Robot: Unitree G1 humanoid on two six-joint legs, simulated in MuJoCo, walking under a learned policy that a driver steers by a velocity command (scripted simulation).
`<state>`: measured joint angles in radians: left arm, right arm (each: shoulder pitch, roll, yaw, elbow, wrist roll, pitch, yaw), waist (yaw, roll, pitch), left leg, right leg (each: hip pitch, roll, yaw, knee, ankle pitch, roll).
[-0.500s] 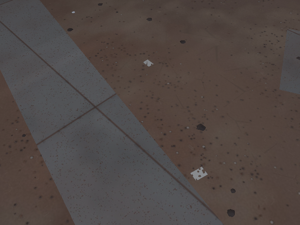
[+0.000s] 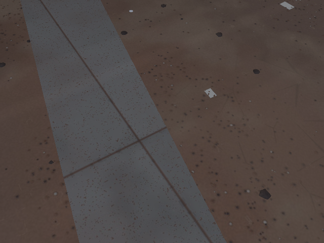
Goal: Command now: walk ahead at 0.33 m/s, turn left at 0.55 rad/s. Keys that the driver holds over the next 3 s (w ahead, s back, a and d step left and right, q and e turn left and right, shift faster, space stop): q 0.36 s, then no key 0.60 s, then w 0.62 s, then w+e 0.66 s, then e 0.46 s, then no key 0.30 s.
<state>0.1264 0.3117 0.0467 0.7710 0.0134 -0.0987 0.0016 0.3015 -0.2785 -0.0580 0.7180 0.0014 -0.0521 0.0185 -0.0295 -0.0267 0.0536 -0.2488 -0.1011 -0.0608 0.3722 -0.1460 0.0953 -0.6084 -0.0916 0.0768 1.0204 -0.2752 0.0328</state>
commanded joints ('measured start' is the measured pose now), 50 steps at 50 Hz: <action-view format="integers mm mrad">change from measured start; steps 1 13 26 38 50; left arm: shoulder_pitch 19 71 -54 7 34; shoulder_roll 55 187 118 57 57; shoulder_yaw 16 48 37 12 1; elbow -57 -94 -72 19 135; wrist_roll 8 45 -5 11 -10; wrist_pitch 8 6 86 97 88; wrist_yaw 12 10 15 6 9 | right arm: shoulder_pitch -41 179 -34 -179 -86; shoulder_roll -185 -35 -90 -98 -81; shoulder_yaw -54 -17 -18 -1 -4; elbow -79 -106 -130 -116 -47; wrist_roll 7 -1 0 -26 -16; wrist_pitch -6 45 100 37 58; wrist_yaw -27 -58 -55 -31 -41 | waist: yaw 44 -24 38 63 36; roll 85 -239 -117 206 34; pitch -87 -356 -174 -65 -71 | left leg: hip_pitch -17 -257 -122 -6 34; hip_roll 195 -75 131 286 146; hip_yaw -133 -164 27 -149 -41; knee -81 707 473 -42 16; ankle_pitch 598 -632 -253 64 -217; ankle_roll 149 -94 -157 46 -32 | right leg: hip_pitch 55 793 402 312 387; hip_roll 49 -334 -167 46 63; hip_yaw -44 452 60 -67 -81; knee -167 -563 -745 -438 -563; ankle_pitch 135 1011 328 -16 -4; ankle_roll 44 -284 -293 17 -21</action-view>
